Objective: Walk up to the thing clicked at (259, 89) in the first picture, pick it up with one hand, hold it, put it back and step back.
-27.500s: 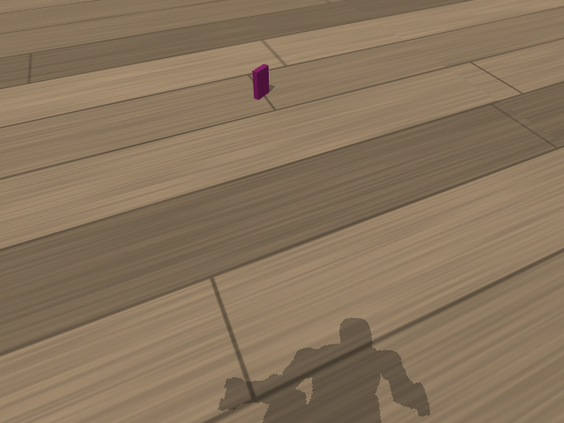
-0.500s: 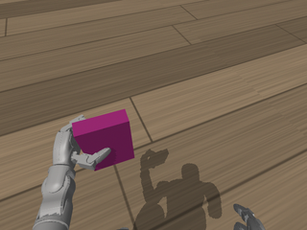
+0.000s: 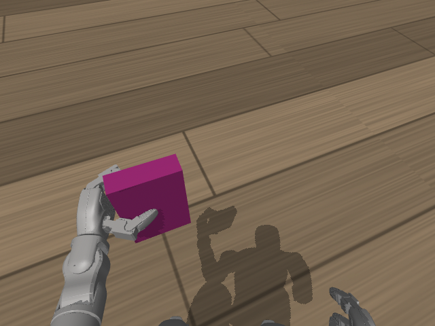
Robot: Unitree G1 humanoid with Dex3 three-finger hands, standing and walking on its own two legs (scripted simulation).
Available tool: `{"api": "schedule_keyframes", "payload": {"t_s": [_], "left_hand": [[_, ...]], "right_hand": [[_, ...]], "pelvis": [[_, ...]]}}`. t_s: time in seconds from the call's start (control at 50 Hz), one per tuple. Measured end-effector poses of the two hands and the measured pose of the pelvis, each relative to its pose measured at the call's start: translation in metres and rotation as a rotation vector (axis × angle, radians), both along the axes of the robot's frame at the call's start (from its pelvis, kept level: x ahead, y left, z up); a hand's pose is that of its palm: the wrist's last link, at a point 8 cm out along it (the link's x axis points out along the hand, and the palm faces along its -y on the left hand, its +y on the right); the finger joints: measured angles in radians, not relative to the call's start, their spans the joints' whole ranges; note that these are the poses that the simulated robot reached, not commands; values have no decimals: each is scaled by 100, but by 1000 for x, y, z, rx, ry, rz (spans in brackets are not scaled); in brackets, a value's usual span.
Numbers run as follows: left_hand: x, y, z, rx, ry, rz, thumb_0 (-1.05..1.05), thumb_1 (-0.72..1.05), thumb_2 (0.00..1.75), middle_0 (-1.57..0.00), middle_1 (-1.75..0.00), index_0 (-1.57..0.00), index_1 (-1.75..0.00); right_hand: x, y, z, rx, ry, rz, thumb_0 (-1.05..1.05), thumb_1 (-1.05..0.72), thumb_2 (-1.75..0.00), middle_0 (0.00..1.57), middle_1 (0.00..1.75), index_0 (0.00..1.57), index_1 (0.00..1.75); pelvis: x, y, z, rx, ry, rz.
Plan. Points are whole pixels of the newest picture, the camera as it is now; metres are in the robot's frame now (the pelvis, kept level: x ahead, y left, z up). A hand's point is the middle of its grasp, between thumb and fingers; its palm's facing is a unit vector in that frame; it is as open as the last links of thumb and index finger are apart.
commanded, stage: crouch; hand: left
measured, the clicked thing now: (153, 203) +0.33 +0.14 +0.02
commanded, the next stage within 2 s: lower in 1.74 s
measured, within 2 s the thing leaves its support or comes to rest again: neither
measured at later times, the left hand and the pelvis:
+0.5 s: hand (149, 239) +0.34 +0.19 -0.19, palm faces +0.13 -0.99 +0.00, open 8.3 cm; pelvis -0.04 +0.00 -0.17, yaw -1 degrees
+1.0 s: hand (156, 259) +0.35 +0.20 -0.39, palm faces +0.15 -0.99 -0.01, open 8.3 cm; pelvis -0.09 +0.00 -0.35, yaw -3 degrees
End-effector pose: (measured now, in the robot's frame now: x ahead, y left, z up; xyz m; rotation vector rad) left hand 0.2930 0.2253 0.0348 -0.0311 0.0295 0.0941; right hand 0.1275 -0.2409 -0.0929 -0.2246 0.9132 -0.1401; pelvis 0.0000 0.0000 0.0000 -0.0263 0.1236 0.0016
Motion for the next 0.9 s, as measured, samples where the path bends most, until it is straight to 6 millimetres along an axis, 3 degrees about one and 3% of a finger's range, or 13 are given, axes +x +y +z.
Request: {"api": "schedule_keyframes", "payload": {"t_s": [0.12, 0.24, 0.4, 0.6, 0.8, 0.9], "left_hand": [[2, 0, -35, -1, 25, 20, 1, -26, 98, -90, -119, -91, -118], [6, 5, -84, -2, 10, 39, 1, -26, 98, -89, -119, -90, -119], [17, 9, -171, 19, -32, 23, 1, -26, 98, -89, -120, -90, -119], [20, 16, -270, 36, -33, 56, 1, -26, 98, -89, -120, -90, -120], [20, 17, -361, 34, -10, 43, 0, -26, 99, -88, -121, -89, -120], [22, 20, -397, 41, -27, 51, 0, -27, 101, -88, -122, -89, -121]], "right_hand": [[-4, -5, -15, -16, 32, 15, 1, -87, -89, 20, 30, 20, 30], [-14, -12, -47, -40, 82, 35, 1, -87, -90, 20, 30, 20, 30], [-25, -21, -126, -66, 143, 62, 1, -88, -90, 20, 30, 20, 30], [-37, -13, -232, -38, 223, 99, 1, -89, -90, 20, 30, 20, 30], [-68, -16, -306, -56, 288, 131, 1, -90, -90, 20, 30, 20, 30], [-88, -23, -338, -81, 327, 125, 1, -91, -90, 20, 30, 20, 30]], "pelvis": [[-6, -2, -14, -1, 57, 0], [-14, -3, -46, -5, 158, -1], [-26, -2, -122, -15, 321, -8], [-48, -3, -209, -19, 426, -20], [-72, -4, -284, -26, 450, -28], [-82, -3, -319, -31, 429, -34]]}}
